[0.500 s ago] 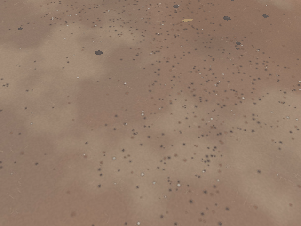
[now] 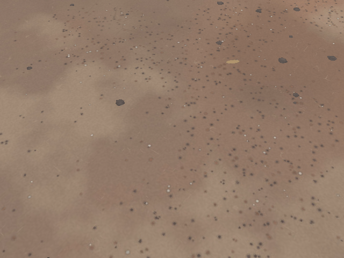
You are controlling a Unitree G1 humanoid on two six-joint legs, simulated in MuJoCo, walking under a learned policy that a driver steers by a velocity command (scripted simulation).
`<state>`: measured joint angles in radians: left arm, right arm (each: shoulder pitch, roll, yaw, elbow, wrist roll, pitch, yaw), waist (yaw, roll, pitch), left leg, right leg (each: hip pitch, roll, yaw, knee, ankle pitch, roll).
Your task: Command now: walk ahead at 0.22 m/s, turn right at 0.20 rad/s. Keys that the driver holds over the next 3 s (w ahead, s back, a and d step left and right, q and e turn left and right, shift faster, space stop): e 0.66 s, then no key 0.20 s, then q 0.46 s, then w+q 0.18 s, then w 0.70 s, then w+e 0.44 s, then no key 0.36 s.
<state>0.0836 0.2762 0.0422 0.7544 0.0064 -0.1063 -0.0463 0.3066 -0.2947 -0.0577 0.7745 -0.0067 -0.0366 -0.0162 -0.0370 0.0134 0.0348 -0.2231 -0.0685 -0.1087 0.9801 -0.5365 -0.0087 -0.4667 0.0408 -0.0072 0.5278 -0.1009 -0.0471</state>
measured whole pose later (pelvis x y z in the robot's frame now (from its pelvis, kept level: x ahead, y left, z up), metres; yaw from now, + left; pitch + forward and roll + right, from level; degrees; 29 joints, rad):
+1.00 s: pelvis +0.08 -0.02 +0.02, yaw -26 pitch +0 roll +0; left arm 0.12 0.22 0.02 0.72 0.03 0.01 0.00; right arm 0.22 -0.32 -0.07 0.80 0.01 0.03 -0.03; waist -0.03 0.05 0.03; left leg -0.40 0.06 -0.02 0.90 -0.43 -0.09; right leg -0.22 0.03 -0.02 0.45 -0.24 -0.04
